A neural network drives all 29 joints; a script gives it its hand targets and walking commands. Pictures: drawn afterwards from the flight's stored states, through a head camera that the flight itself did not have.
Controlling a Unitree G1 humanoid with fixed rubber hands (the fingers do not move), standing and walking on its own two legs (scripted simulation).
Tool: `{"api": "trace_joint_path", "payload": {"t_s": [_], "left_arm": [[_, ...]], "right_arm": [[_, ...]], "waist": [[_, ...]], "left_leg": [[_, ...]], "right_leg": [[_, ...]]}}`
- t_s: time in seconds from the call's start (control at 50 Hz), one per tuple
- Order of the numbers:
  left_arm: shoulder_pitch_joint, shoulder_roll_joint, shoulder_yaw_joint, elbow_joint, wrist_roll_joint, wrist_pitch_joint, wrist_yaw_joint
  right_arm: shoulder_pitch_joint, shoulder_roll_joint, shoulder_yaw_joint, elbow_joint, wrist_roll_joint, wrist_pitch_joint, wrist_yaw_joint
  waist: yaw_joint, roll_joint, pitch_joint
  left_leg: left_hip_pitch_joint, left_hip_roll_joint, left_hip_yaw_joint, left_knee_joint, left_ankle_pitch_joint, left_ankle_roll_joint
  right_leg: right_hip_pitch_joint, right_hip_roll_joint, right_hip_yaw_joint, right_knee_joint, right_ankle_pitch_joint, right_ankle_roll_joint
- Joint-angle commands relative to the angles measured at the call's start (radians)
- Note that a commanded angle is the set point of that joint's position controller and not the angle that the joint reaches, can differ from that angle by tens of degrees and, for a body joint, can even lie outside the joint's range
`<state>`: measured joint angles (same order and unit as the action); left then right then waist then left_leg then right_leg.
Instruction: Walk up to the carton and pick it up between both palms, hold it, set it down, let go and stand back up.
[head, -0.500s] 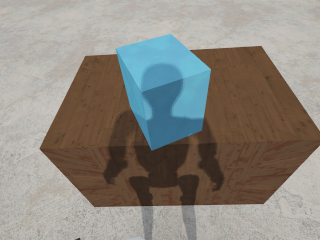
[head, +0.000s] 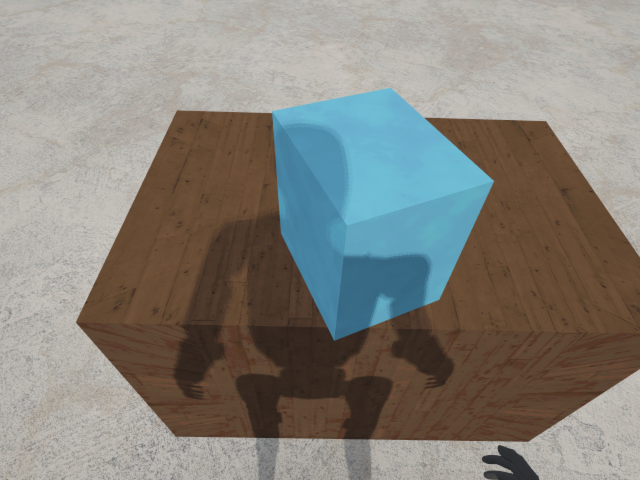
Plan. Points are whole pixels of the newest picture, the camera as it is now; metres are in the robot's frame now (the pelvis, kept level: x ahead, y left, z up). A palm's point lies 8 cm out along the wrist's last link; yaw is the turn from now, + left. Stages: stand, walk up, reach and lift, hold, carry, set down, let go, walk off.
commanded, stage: walk up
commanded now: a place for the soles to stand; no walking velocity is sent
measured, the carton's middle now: (362, 213) +0.51 -0.04 +0.03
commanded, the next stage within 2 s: none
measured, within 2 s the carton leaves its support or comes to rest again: neither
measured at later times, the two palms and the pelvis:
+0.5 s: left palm out of the picture +0.12 +0.24 -0.09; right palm out of the picture +0.10 -0.27 -0.09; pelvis +0.02 -0.01 +0.01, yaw -1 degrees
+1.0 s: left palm out of the picture +0.08 +0.22 -0.10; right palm out of the picture +0.08 -0.32 -0.09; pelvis +0.05 -0.05 +0.02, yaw -3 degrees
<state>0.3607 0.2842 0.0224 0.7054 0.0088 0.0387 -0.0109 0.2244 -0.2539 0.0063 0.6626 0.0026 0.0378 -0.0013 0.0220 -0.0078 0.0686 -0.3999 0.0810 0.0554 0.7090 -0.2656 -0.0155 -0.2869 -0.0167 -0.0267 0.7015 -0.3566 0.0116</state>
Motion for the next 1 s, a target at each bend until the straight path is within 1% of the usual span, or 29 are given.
{"api": "trace_joint_path", "payload": {"t_s": [0.0, 0.04, 0.06, 0.1, 0.12, 0.14, 0.26, 0.32, 0.5, 0.52, 0.62, 0.64, 0.66, 0.68, 0.7, 0.72, 0.74, 0.76, 0.78, 0.8, 0.82, 0.84, 0.86, 0.88, 0.9, 0.94, 0.96, 0.98], "left_arm": [[-0.045, 0.150, 0.033, -0.099, -0.025, -0.043, -0.006], [-0.017, 0.146, 0.027, -0.097, -0.021, -0.049, -0.007], [-0.006, 0.148, 0.027, -0.095, -0.016, -0.049, -0.007], [0.001, 0.150, 0.027, -0.096, -0.013, -0.047, -0.008], [-0.002, 0.150, 0.026, -0.098, -0.014, -0.046, -0.008], [-0.008, 0.142, 0.026, -0.093, -0.009, -0.044, -0.008], [-0.040, 0.150, 0.027, -0.094, -0.017, -0.034, -0.008], [-0.058, 0.152, 0.029, -0.093, -0.017, -0.035, -0.010], [-0.080, 0.146, 0.030, -0.083, -0.017, -0.039, -0.014], [-0.078, 0.149, 0.026, -0.086, -0.017, -0.039, -0.014], [-0.071, 0.148, 0.026, -0.081, -0.015, -0.039, -0.014], [-0.036, 0.158, 0.042, -0.086, 0.027, -0.027, -0.034], [-0.039, 0.130, 0.039, -0.098, 0.038, -0.019, -0.044], [-0.041, 0.108, 0.038, -0.111, 0.047, -0.013, -0.050], [-0.031, 0.102, 0.043, -0.116, 0.052, -0.008, -0.055], [-0.024, 0.103, 0.050, -0.124, 0.050, -0.008, -0.058], [-0.008, 0.104, 0.056, -0.128, 0.046, -0.011, -0.060], [0.037, 0.102, 0.064, -0.123, 0.043, -0.019, -0.062], [0.113, 0.107, 0.074, -0.104, 0.039, -0.028, -0.064], [0.188, 0.137, 0.090, -0.072, 0.037, -0.037, -0.061], [0.201, 0.230, 0.111, -0.062, 0.040, -0.041, -0.053], [0.120, 0.251, 0.101, -0.077, 0.032, -0.031, -0.034], [0.080, 0.216, 0.091, -0.077, 0.033, -0.028, -0.020], [0.060, 0.187, 0.079, -0.072, 0.036, -0.027, -0.012], [0.066, 0.178, 0.075, -0.069, 0.044, -0.027, -0.008], [0.035, 0.167, 0.061, -0.075, 0.044, -0.025, -0.004], [0.022, 0.159, 0.054, -0.074, 0.039, -0.024, -0.003], [0.008, 0.157, 0.046, -0.073, 0.030, -0.023, -0.001]], "right_arm": [[-0.001, -0.152, -0.050, -0.087, 0.002, -0.041, -0.005], [0.008, -0.175, -0.049, -0.081, -0.006, -0.054, -0.005], [0.012, -0.182, -0.049, -0.079, -0.007, -0.059, -0.006], [0.014, -0.181, -0.044, -0.076, -0.005, -0.062, -0.008], [0.014, -0.180, -0.043, -0.076, -0.005, -0.060, -0.008], [0.018, -0.178, -0.046, -0.074, -0.002, -0.057, -0.007], [0.030, -0.180, -0.049, -0.075, -0.002, -0.047, -0.005], [0.039, -0.180, -0.050, -0.073, -0.005, -0.049, -0.004], [0.062, -0.180, -0.055, -0.066, -0.008, -0.055, -0.003], [0.058, -0.181, -0.052, -0.068, -0.010, -0.056, -0.003], [0.068, -0.185, -0.051, -0.062, -0.010, -0.057, -0.003], [0.188, -0.200, -0.089, -0.038, -0.048, -0.059, -0.020], [0.231, -0.250, -0.108, -0.019, -0.056, -0.058, -0.031], [0.246, -0.291, -0.123, -0.007, -0.059, -0.054, -0.041], [0.225, -0.301, -0.127, -0.007, -0.061, -0.052, -0.050], [0.199, -0.291, -0.125, -0.012, -0.064, -0.053, -0.055], [0.171, -0.281, -0.121, -0.013, -0.067, -0.054, -0.055], [0.124, -0.272, -0.116, -0.018, -0.067, -0.052, -0.053], [0.068, -0.251, -0.108, -0.028, -0.063, -0.048, -0.047], [0.044, -0.199, -0.093, -0.044, -0.057, -0.043, -0.039], [0.050, -0.101, -0.066, -0.073, -0.037, -0.041, -0.032], [0.034, -0.103, -0.069, -0.079, -0.017, -0.037, -0.037], [0.059, -0.125, -0.078, -0.066, -0.013, -0.034, -0.038], [0.091, -0.122, -0.079, -0.052, -0.007, -0.038, -0.038], [0.114, -0.114, -0.078, -0.048, -0.008, -0.048, -0.036], [0.149, -0.106, -0.074, -0.044, -0.018, -0.067, -0.032], [0.158, -0.095, -0.071, -0.046, -0.020, -0.073, -0.029], [0.167, -0.086, -0.068, -0.047, -0.022, -0.077, -0.028]], "waist": [[-0.044, -0.031, -0.026], [-0.034, -0.031, -0.072], [-0.028, -0.027, -0.095], [-0.018, -0.024, -0.133], [-0.016, -0.022, -0.138], [-0.015, 0.012, -0.141], [-0.014, 0.002, -0.087], [-0.017, 0.000, -0.075], [-0.022, 0.000, -0.077], [-0.023, -0.006, -0.071], [-0.026, 0.001, -0.076], [-0.036, -0.011, -0.105], [-0.052, 0.056, -0.067], [-0.059, 0.125, -0.030], [-0.057, 0.148, 0.004], [-0.050, 0.151, 0.031], [-0.033, 0.154, 0.033], [0.003, 0.161, 0.020], [0.052, 0.153, -0.002], [0.092, 0.051, -0.014], [0.110, -0.216, -0.006], [0.099, -0.199, 0.078], [0.072, -0.138, 0.122], [0.054, -0.114, 0.125], [0.049, -0.107, 0.096], [0.035, -0.123, 0.043], [0.023, -0.119, 0.009], [0.006, -0.108, -0.025]], "left_leg": [[0.174, 0.026, -0.083, -0.164, -0.008, 0.047], [0.184, 0.066, -0.112, -0.186, 0.109, 0.065], [0.171, 0.080, -0.121, -0.191, 0.161, 0.074], [0.161, 0.079, -0.105, -0.188, 0.230, 0.078], [0.163, 0.074, -0.095, -0.186, 0.235, 0.075], [0.163, 0.068, -0.083, -0.192, 0.213, 0.073], [0.134, 0.064, -0.077, -0.227, 0.095, 0.065], [0.136, 0.059, -0.072, -0.234, 0.065, 0.061], [0.157, 0.060, -0.066, -0.242, 0.058, 0.059], [0.162, 0.062, -0.067, -0.240, 0.063, 0.058], [0.172, 0.065, -0.065, -0.242, 0.066, 0.059], [0.259, 0.098, -0.118, -0.279, -0.182, 0.091], [0.294, 0.173, -0.237, -0.357, -0.337, 0.133], [0.274, 0.275, -0.345, -0.439, -0.452, 0.193], [0.221, 0.336, -0.393, -0.475, -0.467, 0.239], [0.174, 0.345, -0.381, -0.487, -0.432, 0.252], [0.117, 0.329, -0.341, -0.481, -0.397, 0.239], [0.044, 0.292, -0.272, -0.452, -0.378, 0.203], [-0.054, 0.226, -0.171, -0.391, -0.362, 0.146], [-0.146, 0.121, -0.047, -0.243, -0.358, 0.078], [-0.237, -0.048, 0.108, 0.087, -0.323, 0.004], [-0.264, -0.064, -0.005, 0.193, -0.382, 0.015], [-0.251, -0.041, -0.065, 0.250, -0.345, 0.025], [-0.258, -0.045, -0.078, 0.248, -0.307, 0.027], [-0.254, -0.038, -0.072, 0.209, -0.273, 0.027], [-0.145, -0.034, -0.037, 0.096, -0.190, 0.013], [-0.063, -0.042, -0.011, 0.024, -0.139, 0.010], [0.035, -0.060, 0.016, -0.059, -0.051, 0.011]], "right_leg": [[-0.166, -0.099, 0.163, -0.293, -0.036, -0.079], [-0.092, -0.083, 0.128, -0.231, 0.132, -0.065], [-0.043, -0.079, 0.118, -0.207, 0.190, -0.064], [0.024, -0.084, 0.115, -0.190, 0.253, -0.067], [0.030, -0.086, 0.114, -0.190, 0.254, -0.069], [0.032, -0.086, 0.111, -0.182, 0.246, -0.071], [-0.002, -0.083, 0.116, -0.215, 0.164, -0.070], [-0.013, -0.083, 0.121, -0.230, 0.145, -0.072], [-0.019, -0.077, 0.126, -0.244, 0.136, -0.071], [-0.030, -0.074, 0.127, -0.247, 0.127, -0.068], [-0.032, -0.069, 0.128, -0.250, 0.124, -0.066], [-0.088, -0.025, 0.083, -0.181, -0.097, -0.077], [-0.191, 0.012, 0.047, -0.092, -0.170, -0.062], [-0.228, 0.019, -0.002, 0.006, -0.170, -0.044], [-0.233, -0.017, 0.018, 0.073, -0.166, -0.041], [-0.228, -0.041, 0.037, 0.092, -0.161, -0.044], [-0.182, -0.053, 0.045, 0.064, -0.142, -0.047], [-0.078, -0.055, 0.043, -0.021, -0.088, -0.055], [0.077, -0.037, 0.034, -0.132, -0.028, -0.063], [0.194, -0.026, 0.071, -0.257, -0.036, -0.073], [0.186, -0.193, 0.401, -0.475, -0.286, -0.133], [0.063, -0.286, 0.525, -0.547, -0.385, -0.206], [0.045, -0.289, 0.475, -0.520, -0.292, -0.230], [0.100, -0.254, 0.388, -0.459, -0.080, -0.237], [0.152, -0.238, 0.331, -0.420, 0.026, -0.246], [0.149, -0.230, 0.238, -0.377, 0.271, -0.245], [0.138, -0.219, 0.190, -0.336, 0.393, -0.235], [0.115, -0.201, 0.139, -0.277, 0.502, -0.214]]}}
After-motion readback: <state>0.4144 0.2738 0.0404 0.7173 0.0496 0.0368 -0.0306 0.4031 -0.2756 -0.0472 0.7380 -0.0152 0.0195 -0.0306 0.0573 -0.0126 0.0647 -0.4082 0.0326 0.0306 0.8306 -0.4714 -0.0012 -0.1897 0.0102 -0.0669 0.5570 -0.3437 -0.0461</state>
